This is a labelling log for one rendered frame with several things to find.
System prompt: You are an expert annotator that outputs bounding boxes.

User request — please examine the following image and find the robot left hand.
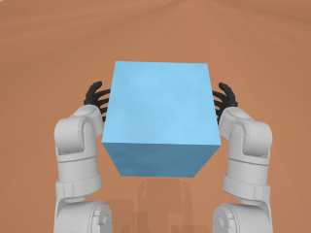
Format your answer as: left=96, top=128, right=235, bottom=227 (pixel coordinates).
left=84, top=81, right=111, bottom=122

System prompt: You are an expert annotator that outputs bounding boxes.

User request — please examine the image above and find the robot right hand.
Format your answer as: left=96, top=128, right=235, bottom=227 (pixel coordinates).
left=212, top=83, right=238, bottom=125

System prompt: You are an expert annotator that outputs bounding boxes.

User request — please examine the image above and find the robot left upper arm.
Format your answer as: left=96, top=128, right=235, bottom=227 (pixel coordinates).
left=54, top=200, right=113, bottom=233

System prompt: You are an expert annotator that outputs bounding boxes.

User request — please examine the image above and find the carton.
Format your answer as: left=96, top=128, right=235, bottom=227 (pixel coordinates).
left=101, top=61, right=222, bottom=178

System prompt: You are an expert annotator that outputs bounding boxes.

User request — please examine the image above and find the robot left forearm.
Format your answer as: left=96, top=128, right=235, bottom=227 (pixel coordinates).
left=53, top=104, right=104, bottom=233

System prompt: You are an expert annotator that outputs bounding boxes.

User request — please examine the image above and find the robot right forearm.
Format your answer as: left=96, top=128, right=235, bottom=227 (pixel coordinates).
left=218, top=107, right=273, bottom=233

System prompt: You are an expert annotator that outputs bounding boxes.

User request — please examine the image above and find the robot right upper arm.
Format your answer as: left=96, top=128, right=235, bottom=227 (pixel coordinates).
left=212, top=203, right=273, bottom=233

